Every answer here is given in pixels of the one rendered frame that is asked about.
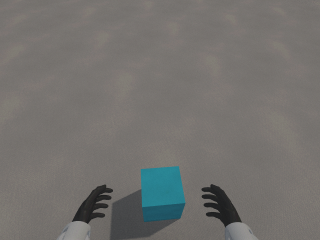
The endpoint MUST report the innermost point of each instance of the robot right forearm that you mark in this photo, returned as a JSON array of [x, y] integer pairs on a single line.
[[238, 231]]

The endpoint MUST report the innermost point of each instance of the left robot hand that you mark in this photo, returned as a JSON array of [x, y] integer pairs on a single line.
[[84, 213]]

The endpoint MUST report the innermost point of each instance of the right robot hand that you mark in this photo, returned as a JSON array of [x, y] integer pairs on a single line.
[[227, 212]]

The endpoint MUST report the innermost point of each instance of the robot left forearm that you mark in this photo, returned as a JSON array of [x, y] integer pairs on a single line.
[[76, 230]]

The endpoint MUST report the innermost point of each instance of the carton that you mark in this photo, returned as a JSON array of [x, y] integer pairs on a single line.
[[162, 193]]

